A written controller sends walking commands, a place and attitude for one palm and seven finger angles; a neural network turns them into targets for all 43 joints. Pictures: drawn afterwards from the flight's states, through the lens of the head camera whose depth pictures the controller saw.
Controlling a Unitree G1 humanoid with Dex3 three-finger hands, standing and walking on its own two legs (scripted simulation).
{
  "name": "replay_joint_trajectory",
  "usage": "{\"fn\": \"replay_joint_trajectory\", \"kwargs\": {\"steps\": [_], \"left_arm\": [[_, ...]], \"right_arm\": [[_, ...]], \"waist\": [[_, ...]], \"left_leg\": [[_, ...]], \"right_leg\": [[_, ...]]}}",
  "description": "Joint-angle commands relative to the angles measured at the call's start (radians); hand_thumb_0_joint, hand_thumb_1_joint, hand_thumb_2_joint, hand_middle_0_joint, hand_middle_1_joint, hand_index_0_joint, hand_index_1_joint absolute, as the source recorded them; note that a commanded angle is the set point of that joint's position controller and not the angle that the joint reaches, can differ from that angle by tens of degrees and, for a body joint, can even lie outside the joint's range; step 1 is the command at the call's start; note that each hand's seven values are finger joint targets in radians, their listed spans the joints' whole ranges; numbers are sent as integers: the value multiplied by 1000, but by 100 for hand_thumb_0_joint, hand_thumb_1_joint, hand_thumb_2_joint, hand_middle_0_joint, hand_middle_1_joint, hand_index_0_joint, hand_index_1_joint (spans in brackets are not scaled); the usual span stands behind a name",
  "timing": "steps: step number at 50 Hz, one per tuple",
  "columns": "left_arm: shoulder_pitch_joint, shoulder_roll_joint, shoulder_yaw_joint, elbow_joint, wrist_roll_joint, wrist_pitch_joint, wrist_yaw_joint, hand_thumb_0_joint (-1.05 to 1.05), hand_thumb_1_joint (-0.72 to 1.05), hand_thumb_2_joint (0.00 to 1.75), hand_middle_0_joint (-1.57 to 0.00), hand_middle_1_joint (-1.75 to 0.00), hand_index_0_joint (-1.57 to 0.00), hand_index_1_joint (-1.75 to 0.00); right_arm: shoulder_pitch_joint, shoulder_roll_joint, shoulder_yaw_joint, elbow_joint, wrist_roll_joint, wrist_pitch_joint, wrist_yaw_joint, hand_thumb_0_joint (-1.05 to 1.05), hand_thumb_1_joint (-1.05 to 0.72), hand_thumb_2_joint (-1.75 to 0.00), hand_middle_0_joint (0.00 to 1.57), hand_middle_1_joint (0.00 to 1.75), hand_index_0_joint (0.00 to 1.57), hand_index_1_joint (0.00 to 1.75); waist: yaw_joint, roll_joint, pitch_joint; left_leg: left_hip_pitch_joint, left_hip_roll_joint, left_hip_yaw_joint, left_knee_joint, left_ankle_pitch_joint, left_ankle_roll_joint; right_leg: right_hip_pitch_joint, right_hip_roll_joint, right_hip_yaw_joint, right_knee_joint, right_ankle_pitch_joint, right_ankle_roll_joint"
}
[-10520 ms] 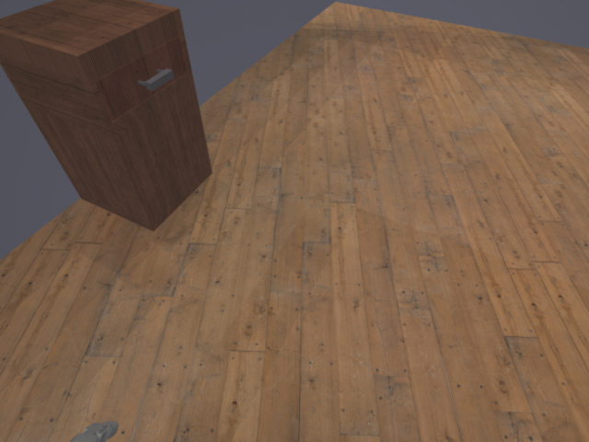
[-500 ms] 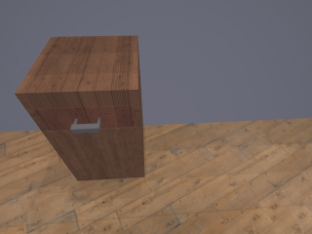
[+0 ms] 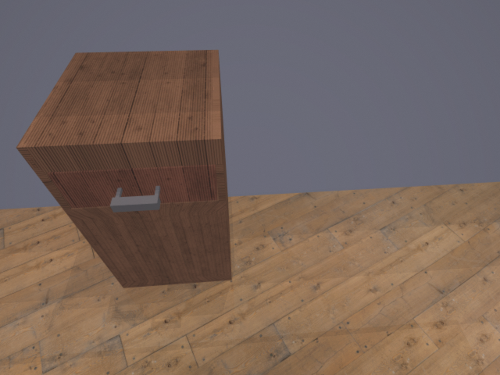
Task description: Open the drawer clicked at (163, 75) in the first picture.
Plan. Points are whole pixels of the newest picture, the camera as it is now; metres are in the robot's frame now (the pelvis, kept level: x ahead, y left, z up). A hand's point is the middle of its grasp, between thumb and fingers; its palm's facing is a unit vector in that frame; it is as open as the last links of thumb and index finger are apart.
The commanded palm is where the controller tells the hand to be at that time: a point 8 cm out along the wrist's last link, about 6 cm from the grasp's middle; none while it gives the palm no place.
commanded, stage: look again from close up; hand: left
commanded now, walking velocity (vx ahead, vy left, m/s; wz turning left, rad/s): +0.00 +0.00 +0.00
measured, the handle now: (137, 196) +0.55 +0.31 -0.14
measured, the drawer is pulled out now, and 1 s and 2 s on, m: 0.00 0.00 0.00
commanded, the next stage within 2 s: shuffle to correct the standing spot in 0.32 s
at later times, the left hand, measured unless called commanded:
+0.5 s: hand out of the picture -0.05 +0.17 -0.17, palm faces +0.02 -0.99 -0.16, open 7.3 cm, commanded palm none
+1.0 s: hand out of the picture +0.05 +0.22 -0.16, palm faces +0.10 -0.98 -0.16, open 7.3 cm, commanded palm none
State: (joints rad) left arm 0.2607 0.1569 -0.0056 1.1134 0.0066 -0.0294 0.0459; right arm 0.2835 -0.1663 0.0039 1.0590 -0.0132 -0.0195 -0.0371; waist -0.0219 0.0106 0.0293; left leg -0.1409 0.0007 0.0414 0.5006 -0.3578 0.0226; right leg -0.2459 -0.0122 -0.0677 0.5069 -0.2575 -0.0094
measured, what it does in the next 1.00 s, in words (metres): lifts its right foot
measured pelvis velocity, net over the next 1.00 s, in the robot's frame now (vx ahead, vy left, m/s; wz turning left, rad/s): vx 0.00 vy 0.04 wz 0.08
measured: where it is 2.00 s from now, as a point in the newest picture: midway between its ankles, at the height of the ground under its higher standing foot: outside the picture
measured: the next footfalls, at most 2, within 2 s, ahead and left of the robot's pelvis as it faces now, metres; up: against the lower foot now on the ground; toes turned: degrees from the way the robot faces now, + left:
right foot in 1.18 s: +0.15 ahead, -0.07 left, +0.00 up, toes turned +1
left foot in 1.50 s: +0.11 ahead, +0.16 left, +0.00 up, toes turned +9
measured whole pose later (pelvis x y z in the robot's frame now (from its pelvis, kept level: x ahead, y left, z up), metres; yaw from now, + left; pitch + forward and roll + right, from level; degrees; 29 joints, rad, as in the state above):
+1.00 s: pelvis +0.00 +0.04 +0.01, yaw +5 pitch +1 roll +0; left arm 0.22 0.17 0.06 1.01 0.02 -0.01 -0.01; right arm 0.46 -0.09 0.01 1.08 -0.03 -0.07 -0.03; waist -0.04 -0.02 0.01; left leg -0.09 -0.07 0.02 0.32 -0.24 0.09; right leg -0.56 -0.07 -0.06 0.97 -0.28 0.00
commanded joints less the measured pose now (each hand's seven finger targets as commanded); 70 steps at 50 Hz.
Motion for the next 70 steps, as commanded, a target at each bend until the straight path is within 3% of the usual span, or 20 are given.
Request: {"fn": "replay_joint_trajectory", "kwargs": {"steps": [1,8,21,25,30,33,34,35,36,37,39,45,52,56,57,58,59,60,64,70], "left_arm": [[71,78,11,-41,2,5,2,0,90,90,-20,-30,-20,-30],[68,81,10,-61,3,17,-5,0,90,90,-20,-30,-20,-30],[127,58,10,-53,5,13,-8,0,90,90,-20,-30,-20,-30],[149,74,33,-65,16,19,-11,0,90,90,-20,-30,-20,-30],[210,143,80,-78,16,16,-2,0,90,90,-20,-30,-20,-30],[98,138,88,-115,20,23,-2,0,90,90,-20,-30,-20,-30],[64,105,82,-134,20,32,-7,0,90,90,-20,-30,-20,-30],[43,48,70,-156,17,39,-17,0,90,90,-20,-30,-20,-30],[-2,19,64,-182,25,30,-20,0,90,90,-20,-30,-20,-30],[-7,19,66,-182,28,18,-28,0,90,90,-20,-30,-20,-30],[25,15,69,-157,26,2,-46,0,90,90,-20,-30,-20,-30],[-29,2,62,-161,19,-4,-53,0,90,90,-20,-30,-20,-30],[-148,4,52,-207,17,-11,-54,0,90,90,-20,-30,-20,-30],[-22,12,60,-174,19,-28,-44,0,90,90,-20,-30,-20,-30],[75,48,68,-145,19,-38,-36,0,90,90,-20,-30,-20,-30],[188,117,83,-113,22,-46,-22,0,90,90,-20,-30,-20,-30],[221,173,86,-111,11,-33,-16,0,90,90,-20,-30,-20,-30],[176,160,82,-125,4,-22,-9,0,90,90,-20,-30,-20,-30],[-38,97,70,-180,16,-3,6,0,90,90,-20,-30,-20,-30],[-3,159,101,-192,23,20,-4,0,90,90,-20,-30,-20,-30]], "right_arm": [[95,-81,-8,-27,-3,-9,-7,0,-90,-90,20,30,20,30],[71,-91,-6,-31,-2,-8,0,0,-90,-90,20,30,20,30],[106,-72,-3,7,0,-12,5,0,-90,-90,20,30,20,30],[135,-74,-10,7,-10,8,12,0,-90,-90,20,30,20,30],[160,-34,-18,-31,-11,22,18,0,-90,-90,20,30,20,30],[254,-3,-19,-9,-9,14,26,0,-90,-90,20,30,20,30],[314,-23,-23,6,-11,14,24,0,-90,-90,20,30,20,30],[346,-90,-41,10,-24,11,20,0,-90,-90,20,30,20,30],[349,-119,-49,4,-23,3,11,0,-90,-90,20,30,20,30],[284,-110,-44,-2,-16,0,11,0,-90,-90,20,30,20,30],[214,-74,-32,-29,-12,-25,11,0,-90,-90,20,30,20,30],[295,-60,-16,12,-10,-62,-2,0,-90,-90,20,30,20,30],[303,-62,-23,36,-19,-57,1,0,-90,-90,20,30,20,30],[259,-70,-28,36,-11,-45,2,0,-90,-90,20,30,20,30],[253,-56,-25,35,0,-47,4,0,-90,-90,20,30,20,30],[269,-23,-22,18,11,-51,3,0,-90,-90,20,30,20,30],[292,-27,-30,-6,11,-38,-2,0,-90,-90,20,30,20,30],[228,-28,-33,-10,4,-17,-7,0,-90,-90,20,30,20,30],[182,31,-41,-3,10,39,15,0,-90,-90,20,30,20,30],[113,23,-51,-55,1,42,22,0,-90,-90,20,30,20,30]], "waist": [[12,11,-18],[17,-14,82],[26,-9,84],[33,-26,106],[43,-225,63],[-28,-146,57],[-53,-3,81],[-64,259,131],[-72,325,192],[-37,159,199],[5,22,159],[-14,67,51],[-33,82,59],[36,20,9],[79,-35,-35],[106,-203,-115],[81,-246,-162],[76,-145,-86],[-14,-125,-10],[19,-124,-61]], "left_leg": [[-76,118,-78,-44,496,14],[-142,103,-93,-138,181,20],[-177,96,-108,-203,11,22],[-254,67,-105,-157,-201,37],[-299,-18,7,198,-97,20],[-32,-5,11,16,-56,25],[2,19,-60,-97,-130,36],[-23,184,-333,-261,-367,93],[-58,304,-563,-390,-403,171],[-104,309,-564,-384,-360,217],[-103,257,-427,-361,-168,201],[110,208,-266,-277,449,222],[97,206,-204,-244,556,214],[20,162,-142,-85,598,154],[-77,129,-118,44,574,114],[-314,34,-57,265,279,60],[-390,-67,-6,501,-276,7],[-366,-12,-76,597,-281,-12],[-236,39,-40,500,-120,-38],[-174,-4,28,205,-11,-53]], "right_leg": [[95,-99,74,6,358,-39],[48,-88,105,-67,142,-30],[52,-87,117,-111,59,-27],[21,-102,136,-107,-233,-43],[-8,-307,395,-297,-511,-149],[-245,-266,235,-226,-456,-115],[-311,-169,107,-80,-430,-73],[-418,-43,-38,212,-377,-21],[-495,-9,-29,447,-276,-19],[-497,-61,42,563,-196,-34],[-472,-85,40,608,-69,-23],[-471,-64,2,532,-31,9],[-328,-37,-18,274,-45,-9],[-19,8,-36,20,49,-27],[184,-37,19,-24,157,-37],[446,-254,288,-5,436,-114],[461,-479,485,-93,735,-238],[264,-473,464,-136,734,-289],[-73,-303,146,-171,569,-212],[-21,-270,170,-129,398,-182]]}}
